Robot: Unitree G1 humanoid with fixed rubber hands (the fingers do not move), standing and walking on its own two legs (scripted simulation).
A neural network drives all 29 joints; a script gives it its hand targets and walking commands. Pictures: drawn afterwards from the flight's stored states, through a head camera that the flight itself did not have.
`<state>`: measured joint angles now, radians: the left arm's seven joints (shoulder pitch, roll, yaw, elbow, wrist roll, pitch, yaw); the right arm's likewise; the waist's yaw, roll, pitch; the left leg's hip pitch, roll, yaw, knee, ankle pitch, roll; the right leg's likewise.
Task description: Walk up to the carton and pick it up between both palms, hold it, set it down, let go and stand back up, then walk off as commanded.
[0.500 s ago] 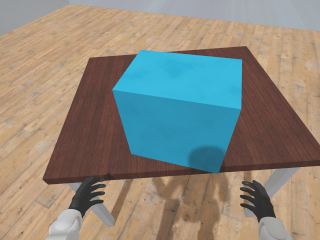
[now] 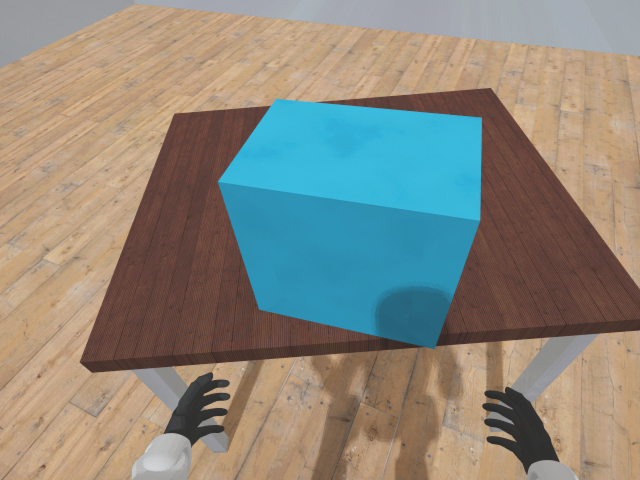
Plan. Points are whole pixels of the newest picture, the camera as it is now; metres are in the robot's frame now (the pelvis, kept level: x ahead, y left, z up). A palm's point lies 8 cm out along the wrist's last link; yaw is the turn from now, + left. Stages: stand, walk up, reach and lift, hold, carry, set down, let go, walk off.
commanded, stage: let go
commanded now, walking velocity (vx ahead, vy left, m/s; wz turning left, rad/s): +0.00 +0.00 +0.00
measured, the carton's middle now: (356, 225) +0.45 -0.01 +0.05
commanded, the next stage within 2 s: stand in 0.10 s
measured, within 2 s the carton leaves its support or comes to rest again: neither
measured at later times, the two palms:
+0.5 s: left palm (136, 444) +0.17 +0.28 -0.05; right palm (591, 466) +0.16 -0.28 -0.07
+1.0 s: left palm out of the picture +0.13 +0.30 -0.07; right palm out of the picture +0.12 -0.31 -0.09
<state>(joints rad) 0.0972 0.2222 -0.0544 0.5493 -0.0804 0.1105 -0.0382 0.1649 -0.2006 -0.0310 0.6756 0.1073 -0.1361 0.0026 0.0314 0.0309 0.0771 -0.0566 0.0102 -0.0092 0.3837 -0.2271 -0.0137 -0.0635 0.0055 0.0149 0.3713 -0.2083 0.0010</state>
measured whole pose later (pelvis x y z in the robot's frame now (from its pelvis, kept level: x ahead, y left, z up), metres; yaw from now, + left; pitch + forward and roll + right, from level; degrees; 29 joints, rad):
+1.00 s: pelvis -0.02 +0.00 -0.01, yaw +0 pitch -2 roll -1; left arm 0.12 0.41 -0.05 0.70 -0.04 -0.01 -0.01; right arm 0.16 -0.42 -0.05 0.74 0.06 -0.02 0.01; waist 0.02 0.03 0.09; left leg -0.22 0.01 -0.01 0.49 -0.23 0.00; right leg -0.22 0.01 0.01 0.45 -0.20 0.00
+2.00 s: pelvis -0.39 -0.03 -0.01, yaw +0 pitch -2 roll +0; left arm 0.19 0.44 -0.02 0.67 -0.04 0.05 0.03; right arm 0.34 -0.44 -0.07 0.64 0.03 0.06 0.01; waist -0.04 -0.02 0.08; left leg -0.27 -0.07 -0.04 0.55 -0.26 0.07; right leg -0.40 0.06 0.11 1.06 -0.44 0.02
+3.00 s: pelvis -0.29 +0.01 -0.02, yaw -2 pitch -3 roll +1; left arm 0.35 0.43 -0.01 0.64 -0.03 0.01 0.00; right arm 0.26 -0.43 -0.09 0.57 0.02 0.00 0.01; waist 0.00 0.00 0.10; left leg -0.32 -0.02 -0.07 0.69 -0.32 -0.02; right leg -0.28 0.01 0.09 0.68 -0.36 0.01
